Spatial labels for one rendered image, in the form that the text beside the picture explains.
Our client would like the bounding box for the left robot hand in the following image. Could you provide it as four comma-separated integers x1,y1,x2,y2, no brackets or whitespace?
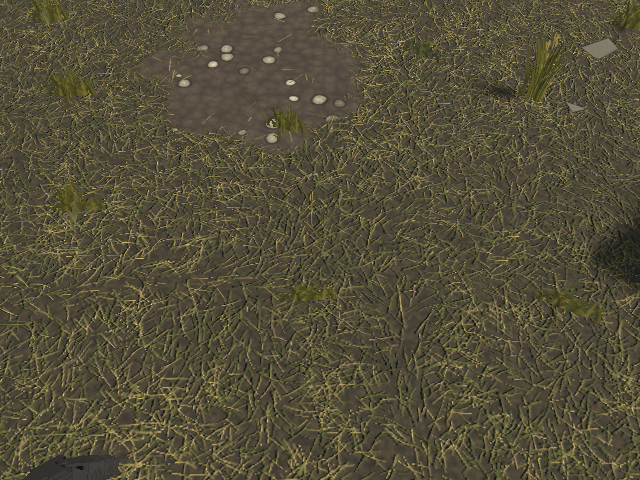
22,455,119,480

